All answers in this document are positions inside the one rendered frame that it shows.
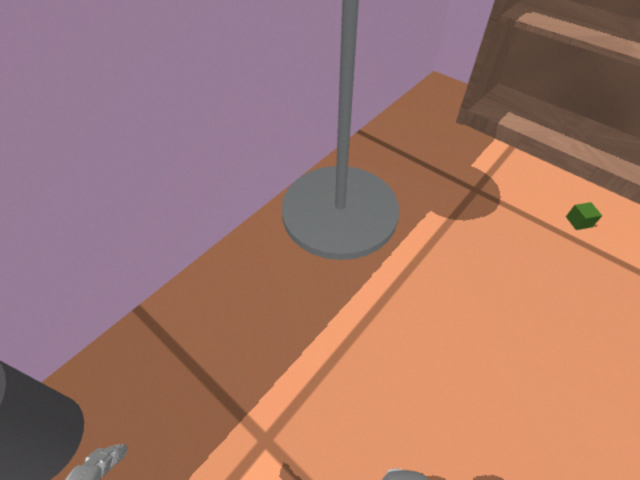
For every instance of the bookshelf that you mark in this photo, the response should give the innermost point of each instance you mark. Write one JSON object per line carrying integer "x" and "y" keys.
{"x": 560, "y": 80}

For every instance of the coat stand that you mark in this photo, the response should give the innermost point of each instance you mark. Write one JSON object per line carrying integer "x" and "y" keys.
{"x": 341, "y": 212}

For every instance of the left robot hand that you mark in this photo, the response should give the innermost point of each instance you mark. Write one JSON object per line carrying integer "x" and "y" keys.
{"x": 98, "y": 463}

